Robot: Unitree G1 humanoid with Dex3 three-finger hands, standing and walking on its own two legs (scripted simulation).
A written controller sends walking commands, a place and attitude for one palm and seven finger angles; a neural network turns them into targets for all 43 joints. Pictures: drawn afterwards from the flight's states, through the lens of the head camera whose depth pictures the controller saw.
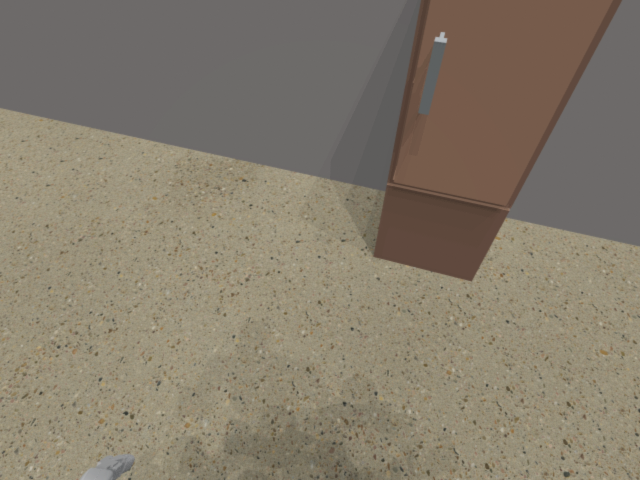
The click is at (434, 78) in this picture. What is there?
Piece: cupboard door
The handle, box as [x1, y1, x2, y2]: [418, 32, 446, 114]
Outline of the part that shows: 444,32 441,32 439,37 435,37 418,111 420,113 428,114 446,38 443,37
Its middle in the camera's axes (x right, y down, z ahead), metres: +0.27 -0.40 +0.94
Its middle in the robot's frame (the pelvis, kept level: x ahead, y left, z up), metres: +0.99 -0.23 +0.04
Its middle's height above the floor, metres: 0.80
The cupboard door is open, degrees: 0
